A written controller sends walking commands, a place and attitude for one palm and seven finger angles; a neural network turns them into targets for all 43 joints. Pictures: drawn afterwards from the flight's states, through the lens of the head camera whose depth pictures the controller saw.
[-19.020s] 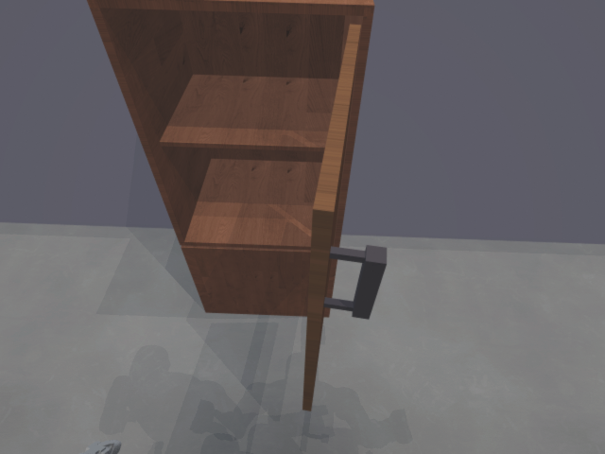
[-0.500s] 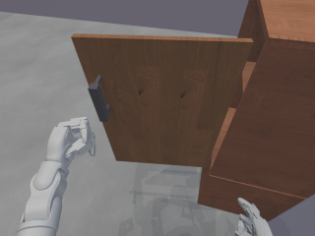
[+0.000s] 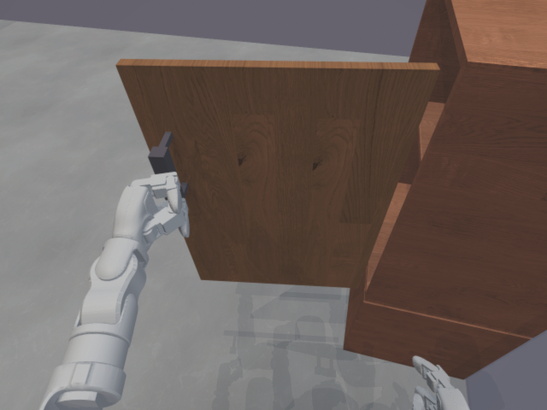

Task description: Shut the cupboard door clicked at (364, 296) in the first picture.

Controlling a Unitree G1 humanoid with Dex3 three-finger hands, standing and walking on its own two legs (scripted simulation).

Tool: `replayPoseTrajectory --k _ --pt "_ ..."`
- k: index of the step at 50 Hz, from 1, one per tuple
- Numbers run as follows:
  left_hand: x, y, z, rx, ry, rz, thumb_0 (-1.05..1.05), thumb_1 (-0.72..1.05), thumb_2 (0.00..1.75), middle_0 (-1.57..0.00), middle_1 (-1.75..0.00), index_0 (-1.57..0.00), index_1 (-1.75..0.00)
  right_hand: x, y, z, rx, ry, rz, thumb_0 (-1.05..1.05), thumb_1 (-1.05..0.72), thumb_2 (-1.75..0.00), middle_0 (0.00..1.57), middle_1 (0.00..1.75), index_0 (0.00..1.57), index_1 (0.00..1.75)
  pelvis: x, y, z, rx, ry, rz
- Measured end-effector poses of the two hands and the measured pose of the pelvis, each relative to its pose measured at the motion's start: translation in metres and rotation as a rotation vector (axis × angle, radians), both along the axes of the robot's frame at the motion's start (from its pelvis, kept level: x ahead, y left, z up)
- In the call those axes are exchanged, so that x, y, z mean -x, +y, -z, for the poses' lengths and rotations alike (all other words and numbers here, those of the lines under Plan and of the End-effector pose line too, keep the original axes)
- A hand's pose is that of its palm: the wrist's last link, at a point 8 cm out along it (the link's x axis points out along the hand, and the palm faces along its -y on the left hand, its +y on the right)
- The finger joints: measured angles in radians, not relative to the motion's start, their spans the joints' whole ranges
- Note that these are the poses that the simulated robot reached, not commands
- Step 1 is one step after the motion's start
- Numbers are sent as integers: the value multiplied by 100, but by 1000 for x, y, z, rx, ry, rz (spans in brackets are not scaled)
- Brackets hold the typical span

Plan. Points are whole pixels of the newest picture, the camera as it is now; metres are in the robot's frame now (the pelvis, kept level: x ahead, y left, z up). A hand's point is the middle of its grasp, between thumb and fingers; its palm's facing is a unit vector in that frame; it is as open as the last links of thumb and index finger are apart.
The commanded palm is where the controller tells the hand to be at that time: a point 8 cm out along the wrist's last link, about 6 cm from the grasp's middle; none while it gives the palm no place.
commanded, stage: bring the fist close to the handle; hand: left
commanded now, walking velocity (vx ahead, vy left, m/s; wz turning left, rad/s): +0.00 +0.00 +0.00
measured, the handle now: (173, 173) +0.45 +0.19 +0.10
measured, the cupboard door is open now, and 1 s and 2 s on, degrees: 100 93 84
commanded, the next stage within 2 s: push the door shut along its arc in 0.34 s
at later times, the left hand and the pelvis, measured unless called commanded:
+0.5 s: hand (185, 219) +0.35 +0.15 +0.10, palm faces -0.01 -1.00 -0.02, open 3.1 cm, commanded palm +0.34 +0.20 +0.10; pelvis -0.02 +0.00 +0.00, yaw +0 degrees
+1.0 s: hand (188, 185) +0.42 +0.16 +0.11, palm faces -0.15 -0.99 +0.00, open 3.1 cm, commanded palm +0.41 +0.21 +0.10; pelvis -0.01 +0.00 -0.01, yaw +0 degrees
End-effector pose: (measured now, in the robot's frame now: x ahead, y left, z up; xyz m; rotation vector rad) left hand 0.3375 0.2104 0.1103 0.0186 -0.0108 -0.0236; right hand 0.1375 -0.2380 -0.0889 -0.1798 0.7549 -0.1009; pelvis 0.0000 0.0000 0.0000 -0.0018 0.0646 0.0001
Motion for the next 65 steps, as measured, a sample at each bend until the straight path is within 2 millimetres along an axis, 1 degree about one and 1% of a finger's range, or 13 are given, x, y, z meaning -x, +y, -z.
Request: replayPoseTrajectory --k 3,6,14,19,24,28,33,45,57,65 --pt "-1 -5 3 15 8 7 1 90 90 -130 -150 -130 -150 5 -2 1 1 17 12 1 -90 -90 20 30 20 30 0 0 0 -2 1 6" --pt "4 -8 5 18 2 4 1 90 90 -130 -150 -130 -150 9 -4 0 0 21 20 1 -90 -90 20 30 20 30 0 0 -1 -4 -2 13" --pt "18 -2 2 -7 -21 -27 1 90 89 -130 -150 -130 -150 12 -4 -1 -3 13 23 1 -90 -90 20 30 20 30 6 -1 -1 -3 -22 11" --pt "17 -3 3 -5 -7 -19 1 90 90 -130 -150 -130 -150 12 -4 -1 2 11 15 1 -90 -90 20 30 20 30 12 -3 -1 1 -27 0" --pt "7 -6 6 3 16 -11 1 90 90 -130 -150 -130 -150 15 -5 -1 9 16 19 1 -90 -90 20 30 20 30 16 -4 -1 1 -21 -1" --pt "-3 -5 4 -7 10 -1 1 90 90 -130 -150 -130 -150 21 -8 0 15 28 30 1 -90 -90 20 30 20 30 17 -5 -1 1 -16 1" --pt "-19 1 -1 -10 4 22 1 90 89 -130 -150 -130 -150 33 -13 4 24 66 53 1 -90 -90 20 30 20 30 16 -5 0 1 -5 4" --pt "-53 6 1 8 22 93 1 90 90 -131 -150 -132 -150 62 -23 15 63 188 89 1 -91 -90 20 30 20 30 14 1 4 7 45 -3" --pt "-82 5 4 14 27 160 1 90 90 -130 -150 -132 -150 80 -18 18 74 244 120 1 -91 -90 20 30 20 30 10 10 9 16 83 1" --pt "-100 -9 4 11 36 217 1 90 90 -130 -150 -131 -150 92 -12 24 73 286 127 0 -90 -90 20 30 20 30 10 16 12 22 108 -2"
